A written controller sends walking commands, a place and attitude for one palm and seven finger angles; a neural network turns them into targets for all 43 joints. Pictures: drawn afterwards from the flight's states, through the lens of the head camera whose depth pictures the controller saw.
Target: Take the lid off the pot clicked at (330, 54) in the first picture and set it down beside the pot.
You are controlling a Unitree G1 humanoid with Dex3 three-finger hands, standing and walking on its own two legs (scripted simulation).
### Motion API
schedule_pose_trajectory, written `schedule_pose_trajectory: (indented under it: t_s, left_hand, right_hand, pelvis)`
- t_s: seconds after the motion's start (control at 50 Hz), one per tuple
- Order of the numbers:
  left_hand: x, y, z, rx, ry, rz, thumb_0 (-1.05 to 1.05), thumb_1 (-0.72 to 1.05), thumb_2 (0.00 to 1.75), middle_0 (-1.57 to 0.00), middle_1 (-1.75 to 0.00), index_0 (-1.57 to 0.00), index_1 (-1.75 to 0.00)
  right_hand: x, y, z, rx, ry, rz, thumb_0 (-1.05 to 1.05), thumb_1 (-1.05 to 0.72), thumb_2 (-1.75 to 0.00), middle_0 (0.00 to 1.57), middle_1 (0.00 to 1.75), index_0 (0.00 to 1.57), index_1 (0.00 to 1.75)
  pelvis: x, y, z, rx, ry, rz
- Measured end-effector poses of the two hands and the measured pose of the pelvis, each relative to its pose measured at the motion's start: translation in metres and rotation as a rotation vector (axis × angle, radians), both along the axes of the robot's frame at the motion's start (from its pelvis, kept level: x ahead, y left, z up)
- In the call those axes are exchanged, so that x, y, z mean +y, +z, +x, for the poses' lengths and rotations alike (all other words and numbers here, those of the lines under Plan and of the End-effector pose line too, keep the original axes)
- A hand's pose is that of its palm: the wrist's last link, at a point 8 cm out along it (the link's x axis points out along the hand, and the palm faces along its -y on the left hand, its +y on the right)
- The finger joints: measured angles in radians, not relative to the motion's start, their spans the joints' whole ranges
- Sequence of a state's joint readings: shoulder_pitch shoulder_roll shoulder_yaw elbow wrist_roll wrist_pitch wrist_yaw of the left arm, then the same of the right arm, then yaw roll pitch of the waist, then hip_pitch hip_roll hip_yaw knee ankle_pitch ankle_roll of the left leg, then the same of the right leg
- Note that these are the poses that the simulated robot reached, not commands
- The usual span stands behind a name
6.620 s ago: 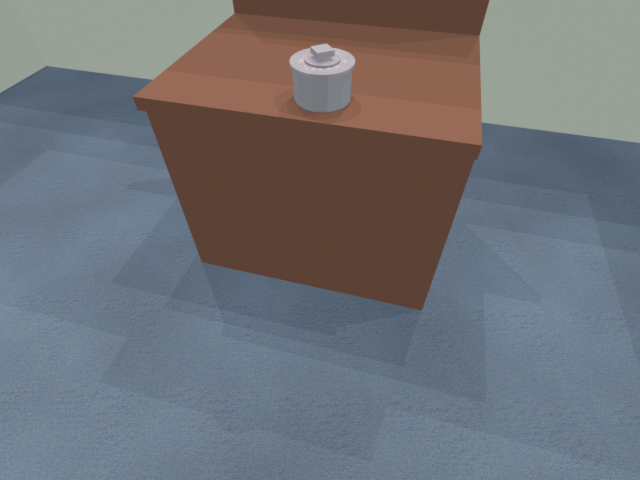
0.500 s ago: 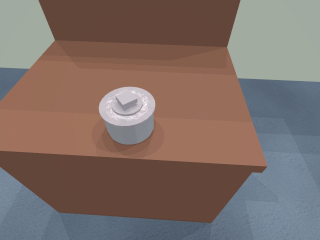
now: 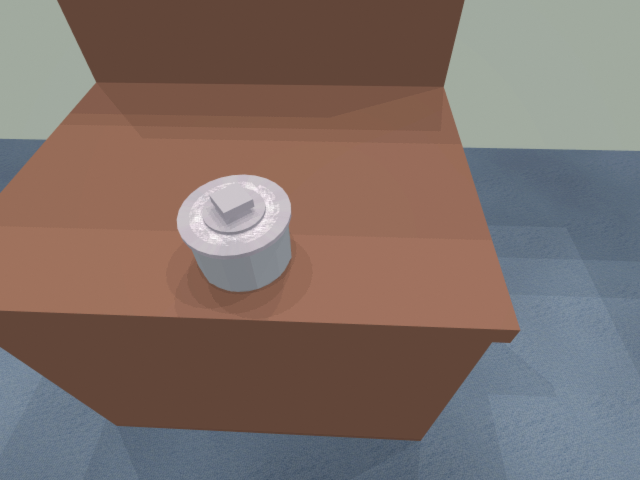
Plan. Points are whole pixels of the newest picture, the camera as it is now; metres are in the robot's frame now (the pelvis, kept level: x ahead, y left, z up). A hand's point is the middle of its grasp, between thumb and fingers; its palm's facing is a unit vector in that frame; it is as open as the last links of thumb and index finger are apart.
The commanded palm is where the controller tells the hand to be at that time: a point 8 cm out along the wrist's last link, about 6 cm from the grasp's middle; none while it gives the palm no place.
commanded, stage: look again from close up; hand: left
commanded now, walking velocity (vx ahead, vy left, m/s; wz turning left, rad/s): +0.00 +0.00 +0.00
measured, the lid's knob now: (231, 200) +0.45 +0.15 +0.10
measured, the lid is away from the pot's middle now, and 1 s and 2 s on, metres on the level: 0.00 0.00 0.00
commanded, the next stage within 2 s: lift the closed hand beside the body in 0.52 s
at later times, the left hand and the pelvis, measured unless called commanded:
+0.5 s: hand out of the picture +0.01 +0.17 -0.17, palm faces +0.02 -0.98 -0.19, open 7.3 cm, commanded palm none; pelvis +0.02 +0.00 +0.00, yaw +0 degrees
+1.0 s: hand out of the picture +0.13 +0.19 -0.03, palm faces +0.20 -0.95 -0.22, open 4.7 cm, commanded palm +0.09 +0.25 -0.01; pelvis +0.00 +0.00 +0.00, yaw +2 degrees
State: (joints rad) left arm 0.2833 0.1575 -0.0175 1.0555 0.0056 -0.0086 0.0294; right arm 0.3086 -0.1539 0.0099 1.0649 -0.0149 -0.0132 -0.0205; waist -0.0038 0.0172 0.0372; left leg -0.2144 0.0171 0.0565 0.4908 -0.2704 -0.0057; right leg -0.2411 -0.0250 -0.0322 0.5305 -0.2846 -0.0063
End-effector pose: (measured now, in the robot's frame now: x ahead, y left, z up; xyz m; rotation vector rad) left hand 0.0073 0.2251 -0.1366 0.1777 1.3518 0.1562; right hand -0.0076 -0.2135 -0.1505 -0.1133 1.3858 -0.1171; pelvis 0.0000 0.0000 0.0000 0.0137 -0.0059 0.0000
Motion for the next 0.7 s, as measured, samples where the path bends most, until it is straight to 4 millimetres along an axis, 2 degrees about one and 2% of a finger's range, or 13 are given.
schedule_pose_trajectory:
  t_s: [0.18, 0.64, 0.66, 0.7]
  left_hand:
    - [-0.005, -0.002, 0.004, 0.017, 0.003, -0.006, 0.01, 0.92, 0.9, -0.2, -0.3, -0.2, -0.3]
    - [-0.011, -0.005, -0.001, 0.055, 0.019, -0.031, 0.01, 0.91, 0.9, -0.2, -0.3, -0.2, -0.3]
    - [-0.008, -0.001, 0.005, 0.024, 0.029, -0.015, 0.01, 0.92, 0.9, -0.2, -0.3, -0.2, -0.3]
    - [0.006, 0.021, 0.032, -0.158, 0.041, 0.053, 0.04, 0.96, 0.9, -0.21, -0.32, -0.22, -0.31]
  right_hand:
    - [0.001, 0.001, 0.002, 0.023, -0.012, 0.001, 0.01, -0.91, -0.9, 0.2, 0.3, 0.2, 0.3]
    - [-0.003, 0.006, 0.018, 0.024, -0.009, -0.028, 0.01, -0.92, -0.9, 0.2, 0.3, 0.2, 0.3]
    - [-0.005, 0.007, 0.021, -0.003, -0.01, -0.031, 0.02, -0.93, -0.9, 0.2, 0.3, 0.2, 0.3]
    - [-0.01, 0.012, 0.036, -0.128, -0.008, -0.054, 0.02, -0.93, -0.9, 0.2, 0.3, 0.2, 0.3]
  pelvis:
    - [-0.003, 0.001, 0.007, 0.001, -0.003, -0.001]
    - [-0.001, 0.003, 0.017, 0.004, -0.005, -0.012]
    - [0.0, 0.002, 0.016, 0.003, -0.004, -0.014]
    - [0.002, 0.002, 0.017, 0.001, 0.003, -0.01]
